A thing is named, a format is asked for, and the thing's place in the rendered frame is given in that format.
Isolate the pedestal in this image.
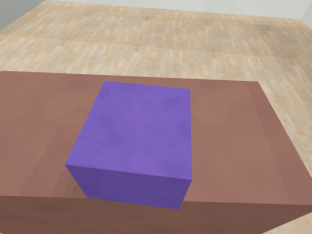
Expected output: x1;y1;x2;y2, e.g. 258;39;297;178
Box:
0;70;312;234

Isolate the carton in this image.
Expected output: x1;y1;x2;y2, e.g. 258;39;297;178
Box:
64;81;192;210

